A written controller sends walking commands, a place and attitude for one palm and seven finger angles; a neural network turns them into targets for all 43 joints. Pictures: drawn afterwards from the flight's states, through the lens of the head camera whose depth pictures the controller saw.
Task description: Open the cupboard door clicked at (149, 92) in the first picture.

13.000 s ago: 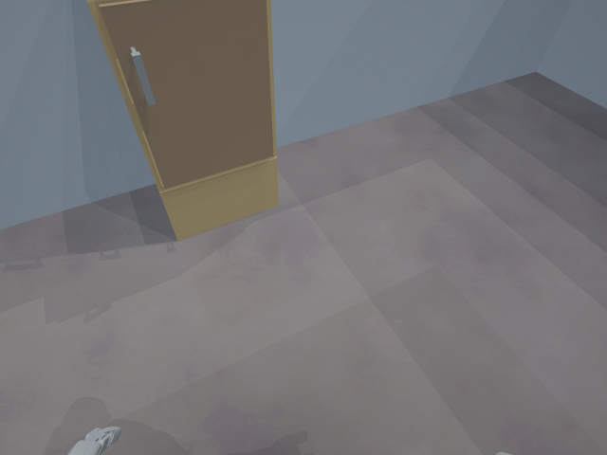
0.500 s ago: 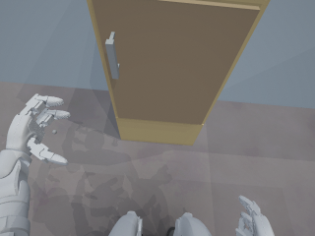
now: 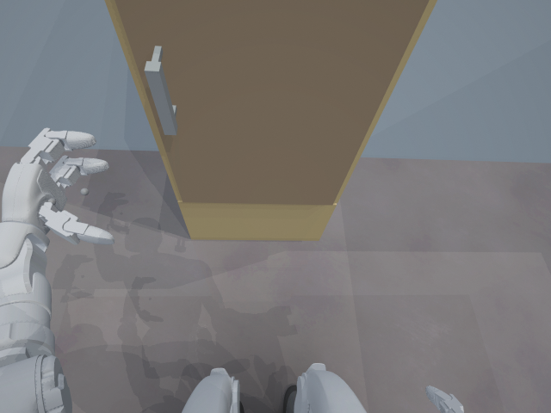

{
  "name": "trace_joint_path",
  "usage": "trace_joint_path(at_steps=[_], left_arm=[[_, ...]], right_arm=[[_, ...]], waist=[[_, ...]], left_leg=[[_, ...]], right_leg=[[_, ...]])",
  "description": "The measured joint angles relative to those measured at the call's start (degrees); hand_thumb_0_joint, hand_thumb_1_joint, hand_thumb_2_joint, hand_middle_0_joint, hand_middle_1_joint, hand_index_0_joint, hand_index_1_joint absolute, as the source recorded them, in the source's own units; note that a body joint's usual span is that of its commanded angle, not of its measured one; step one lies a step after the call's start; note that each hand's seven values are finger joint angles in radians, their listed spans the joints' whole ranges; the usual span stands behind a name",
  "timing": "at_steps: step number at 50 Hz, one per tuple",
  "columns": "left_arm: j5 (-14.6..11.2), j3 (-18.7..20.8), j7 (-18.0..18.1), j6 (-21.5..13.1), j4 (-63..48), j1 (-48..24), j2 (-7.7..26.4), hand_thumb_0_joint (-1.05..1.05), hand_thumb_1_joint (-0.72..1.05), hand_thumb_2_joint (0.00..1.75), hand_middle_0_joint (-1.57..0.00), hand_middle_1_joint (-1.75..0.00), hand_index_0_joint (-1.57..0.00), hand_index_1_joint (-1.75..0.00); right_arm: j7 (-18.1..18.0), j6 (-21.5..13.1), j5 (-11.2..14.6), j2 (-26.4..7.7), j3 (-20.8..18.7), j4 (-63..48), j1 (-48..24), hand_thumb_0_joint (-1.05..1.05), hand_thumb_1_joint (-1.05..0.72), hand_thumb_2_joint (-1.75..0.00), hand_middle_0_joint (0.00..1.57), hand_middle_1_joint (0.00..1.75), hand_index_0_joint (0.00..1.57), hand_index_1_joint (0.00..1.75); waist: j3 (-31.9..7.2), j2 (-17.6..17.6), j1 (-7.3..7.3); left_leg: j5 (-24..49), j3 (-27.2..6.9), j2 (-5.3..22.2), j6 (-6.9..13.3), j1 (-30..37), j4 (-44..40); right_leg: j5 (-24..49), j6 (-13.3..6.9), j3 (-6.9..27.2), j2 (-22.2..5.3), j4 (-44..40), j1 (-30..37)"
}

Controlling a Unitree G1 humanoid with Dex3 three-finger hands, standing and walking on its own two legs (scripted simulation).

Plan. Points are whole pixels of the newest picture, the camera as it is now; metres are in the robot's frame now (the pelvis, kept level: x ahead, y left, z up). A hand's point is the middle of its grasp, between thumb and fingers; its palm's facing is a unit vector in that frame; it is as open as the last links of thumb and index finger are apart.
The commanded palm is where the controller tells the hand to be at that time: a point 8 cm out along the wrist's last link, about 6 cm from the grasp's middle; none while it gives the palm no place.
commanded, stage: move the hooked fingers beside the handle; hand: left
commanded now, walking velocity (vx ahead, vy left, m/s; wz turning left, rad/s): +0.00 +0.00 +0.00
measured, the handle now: (164, 93) +0.60 +0.19 +0.04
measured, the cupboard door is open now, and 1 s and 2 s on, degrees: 0 0 0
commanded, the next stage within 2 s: slide the fingers in behind the handle in 1.64 s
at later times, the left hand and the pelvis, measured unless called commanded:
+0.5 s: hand (103, 144) +0.48 +0.26 +0.05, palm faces +0.02 -1.00 -0.03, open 14.0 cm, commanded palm +0.47 +0.29 +0.04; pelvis -0.01 +0.01 -0.01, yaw -1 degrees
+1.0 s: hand (126, 110) +0.56 +0.24 +0.04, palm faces +0.02 -1.00 -0.04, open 14.0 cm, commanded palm +0.54 +0.27 +0.04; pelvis +0.00 +0.01 -0.02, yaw -3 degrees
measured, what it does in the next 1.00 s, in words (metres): stands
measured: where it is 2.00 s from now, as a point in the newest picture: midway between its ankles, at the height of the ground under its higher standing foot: outside the picture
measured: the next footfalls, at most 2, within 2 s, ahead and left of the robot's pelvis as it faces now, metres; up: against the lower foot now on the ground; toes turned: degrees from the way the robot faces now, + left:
none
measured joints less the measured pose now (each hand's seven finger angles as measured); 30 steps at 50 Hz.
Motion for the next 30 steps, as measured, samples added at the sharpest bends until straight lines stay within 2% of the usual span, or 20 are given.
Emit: trace_joint_path(at_steps=[7, 14, 19, 25, 30], left_arm=[[2.0, 1.3, 1.7, -0.7, 7.3, -6.6, 2.6, -0.01, -0.5, 0.3, -0.3, -1.19, -0.3, -1.2], [3.0, 0.5, 1.4, -2.2, 12.1, -12.1, 3.9, -0.01, -0.5, 0.3, -0.3, -1.19, -0.3, -1.2], [4.5, 1.0, 2.4, -1.8, 15.8, -16.1, 5.5, -0.01, -0.5, 0.3, -0.3, -1.19, -0.3, -1.2], [5.8, 1.0, 4.1, -2.6, 17.3, -19.7, 6.6, -0.01, -0.5, 0.3, -0.3, -1.19, -0.3, -1.2], [7.3, 0.8, 5.3, -1.5, 21.2, -24.6, 8.8, -0.01, -0.5, 0.3, -0.3, -1.19, -0.3, -1.2]], right_arm=[[0.3, 1.9, -0.4, 0.2, 0.6, -0.4, 0.3, 0.0, -0.9, -0.9, 0.2, 0.3, 0.2, 0.3], [0.7, 3.9, -0.7, 0.1, 0.8, 0.7, 1.1, 0.0, -0.9, -0.9, 0.2, 0.3, 0.2, 0.3], [0.7, 5.2, -0.9, 0.0, 1.0, 0.6, 1.5, 0.0, -0.9, -0.9, 0.2, 0.3, 0.2, 0.3], [1.1, 6.6, -1.5, -0.1, 1.2, 0.9, 2.2, 0.0, -0.9, -0.9, 0.2, 0.3, 0.2, 0.3], [1.1, 7.5, -1.7, -0.2, 1.8, 0.8, 2.7, 0.0, -0.9, -0.9, 0.2, 0.3, 0.2, 0.3]], waist=[[0.1, -0.1, -1.11], [0.0, 0.1, -1.55], [0.2, 0.2, -3.0], [0.4, 0.5, -4.04], [0.6, 0.8, -5.6]], left_leg=[[-0.1, 0.1, 0.2, 0.3, -1.7, 0.9], [-0.3, 0.0, 0.2, 0.5, -3.7, 2.1], [-0.4, -0.2, 0.2, 0.6, -5.4, 3.0], [-0.5, -0.2, 0.4, 0.7, -7.0, 3.6], [-0.6, -0.6, 0.4, 0.7, -9.0, 4.5]], right_leg=[[0.1, 0.1, 0.1, 0.1, 0.7, -1.6], [0.1, 0.3, 0.0, 0.1, 1.4, -3.4], [0.1, 0.4, -0.3, 0.1, 2.0, -4.9], [0.3, 0.5, -0.3, 0.2, 2.3, -6.4], [0.2, 0.4, -0.7, 0.2, 2.9, -8.2]])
